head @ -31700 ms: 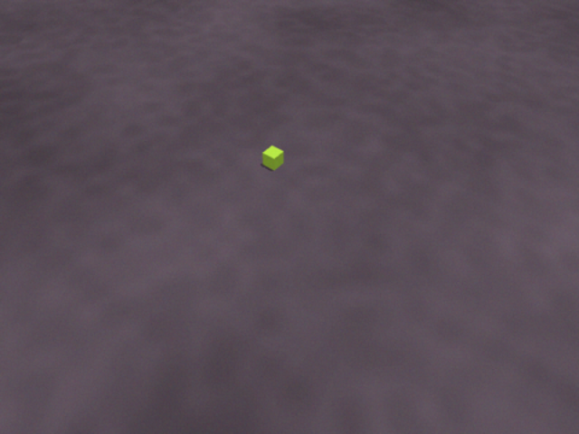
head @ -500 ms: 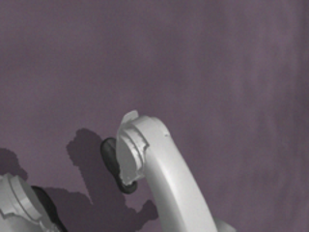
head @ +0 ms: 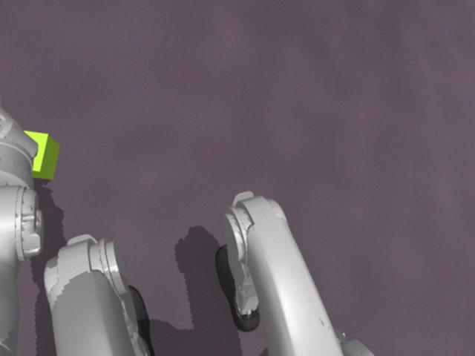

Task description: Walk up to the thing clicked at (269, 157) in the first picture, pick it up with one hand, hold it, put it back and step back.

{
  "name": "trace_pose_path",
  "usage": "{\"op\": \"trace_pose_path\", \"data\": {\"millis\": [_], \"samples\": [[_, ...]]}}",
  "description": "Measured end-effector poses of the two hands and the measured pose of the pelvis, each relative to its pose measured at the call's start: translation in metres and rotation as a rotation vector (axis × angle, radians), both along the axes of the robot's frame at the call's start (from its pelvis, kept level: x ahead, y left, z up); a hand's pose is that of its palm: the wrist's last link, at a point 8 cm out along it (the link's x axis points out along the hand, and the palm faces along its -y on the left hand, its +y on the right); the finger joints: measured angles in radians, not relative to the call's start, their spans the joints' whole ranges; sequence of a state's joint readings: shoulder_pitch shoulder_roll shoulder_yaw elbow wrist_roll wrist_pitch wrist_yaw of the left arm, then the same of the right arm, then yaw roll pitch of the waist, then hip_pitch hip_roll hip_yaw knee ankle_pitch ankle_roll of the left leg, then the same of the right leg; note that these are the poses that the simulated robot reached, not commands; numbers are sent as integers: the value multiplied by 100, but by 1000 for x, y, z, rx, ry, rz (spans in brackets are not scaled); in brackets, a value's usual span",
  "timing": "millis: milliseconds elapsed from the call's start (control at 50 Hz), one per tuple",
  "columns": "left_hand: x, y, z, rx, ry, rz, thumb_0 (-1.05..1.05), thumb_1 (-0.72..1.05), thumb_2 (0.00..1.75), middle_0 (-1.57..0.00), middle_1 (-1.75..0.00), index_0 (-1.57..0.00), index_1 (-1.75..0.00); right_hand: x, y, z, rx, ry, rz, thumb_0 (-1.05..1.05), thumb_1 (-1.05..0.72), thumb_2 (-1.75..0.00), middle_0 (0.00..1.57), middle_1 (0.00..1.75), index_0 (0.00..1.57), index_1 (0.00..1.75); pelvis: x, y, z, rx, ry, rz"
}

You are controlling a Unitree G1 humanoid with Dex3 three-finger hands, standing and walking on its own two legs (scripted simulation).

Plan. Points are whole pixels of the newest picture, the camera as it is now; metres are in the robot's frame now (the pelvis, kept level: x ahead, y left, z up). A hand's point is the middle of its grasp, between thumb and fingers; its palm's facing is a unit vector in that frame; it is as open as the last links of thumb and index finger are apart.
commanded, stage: withdraw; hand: left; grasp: from above
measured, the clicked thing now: (29, 155) +0.52 +0.29 -0.31
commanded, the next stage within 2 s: home in 0.20 s
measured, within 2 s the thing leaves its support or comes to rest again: neither
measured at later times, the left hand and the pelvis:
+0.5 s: hand out of the picture +0.47 +0.28 -0.14, palm faces -0.51 -0.11 -0.86, open 12.9 cm; pelvis -0.01 +0.00 +0.01, yaw +2 degrees
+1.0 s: hand out of the picture +0.32 +0.25 +0.08, palm faces -0.30 -0.65 -0.70, open 7.8 cm; pelvis +0.01 +0.00 +0.17, yaw +7 degrees
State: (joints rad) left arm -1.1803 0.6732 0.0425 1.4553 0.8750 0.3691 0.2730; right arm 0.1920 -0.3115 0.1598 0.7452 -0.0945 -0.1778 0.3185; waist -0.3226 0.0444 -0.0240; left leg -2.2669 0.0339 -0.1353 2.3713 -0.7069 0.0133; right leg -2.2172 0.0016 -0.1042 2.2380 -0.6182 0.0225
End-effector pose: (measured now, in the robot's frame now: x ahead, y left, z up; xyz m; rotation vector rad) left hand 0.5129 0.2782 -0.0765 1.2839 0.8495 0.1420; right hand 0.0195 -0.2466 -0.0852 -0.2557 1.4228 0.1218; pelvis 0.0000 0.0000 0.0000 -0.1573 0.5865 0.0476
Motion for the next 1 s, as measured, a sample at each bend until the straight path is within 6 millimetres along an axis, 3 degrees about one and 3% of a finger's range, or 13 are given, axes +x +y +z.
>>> {"op": "trace_pose_path", "data": {"millis": [80, 180, 320, 400, 500, 600, 740, 860, 940, 1000], "samples": [[7, -7, 18, 40, -44, -140, 0, -52, 99, -9, -100, -9, -101, 3, -8, -2, -45, -18, -7, 0, -92, -90, 20, 30, 20, 30, -4, -2, 0, 18, -17, 9], [6, 0, 33, 80, -13, -215, 0, -54, 101, -9, -100, -8, -101, 3, -18, -1, -104, -17, -28, 0, -92, -90, 20, 30, 20, 30, -6, -5, 3, 32, -21, 13], [-13, 10, 6, 6, 148, -343, 0, -52, 100, -9, -99, -8, -100, -4, -31, 9, -194, 44, -4, 0, -91, -90, 20, 30, 20, 30, -10, -5, 8, 29, -27, 18], [-19, 9, -12, -73, 140, -481, 0, -45, 99, -13, -94, -12, -95, -8, -40, 16, -273, 89, 17, 0, -91, -89, 20, 30, 20, 30, -11, -4, 5, 14, -25, 19], [-34, 12, -4, -80, 15, -631, 0, -26, 96, -20, -79, -18, -80, 2, -46, 25, -355, 90, 7, 0, -90, -89, 20, 30, 20, 30, -10, 1, 5, 2, -15, 27], [-62, 29, 41, -69, -103, -618, 0, 3, 100, -24, -68, -22, -70, 36, -41, 33, -353, 0, -32, 0, -90, -89, 20, 30, 20, 30, -7, 5, 22, 9, 14, 42], [-111, 53, 113, -116, -71, -428, 0, 38, 96, -24, -52, -23, -54, 106, -9, 58, -218, -207, -26, 0, -90, -89, 20, 30, 20, 30, -5, 9, 74, 32, 2, 52], [-160, 28, 149, -354, -28, -333, 0, 59, 89, -22, -39, -21, -40, 149, 17, 103, -120, -352, -3, 0, -90, -89, 21, 30, 20, 30, -1, 8, 124, 54, -26, 55], [-184, 8, 177, -471, -108, -282, 0, 73, 89, -22, -34, -21, -35, 170, 24, 136, -104, -424, -7, 0, -90, -90, 21, 30, 21, 30, 5, 5, 152, 66, -41, 64], [-196, 4, 201, -497, -189, -207, 0, 79, 89, -22, -32, -21, -33, 183, 25, 158, -100, -468, -19, 0, -90, -90, 21, 30, 21, 30, 10, 3, 171, 78, -60, 73]]}}
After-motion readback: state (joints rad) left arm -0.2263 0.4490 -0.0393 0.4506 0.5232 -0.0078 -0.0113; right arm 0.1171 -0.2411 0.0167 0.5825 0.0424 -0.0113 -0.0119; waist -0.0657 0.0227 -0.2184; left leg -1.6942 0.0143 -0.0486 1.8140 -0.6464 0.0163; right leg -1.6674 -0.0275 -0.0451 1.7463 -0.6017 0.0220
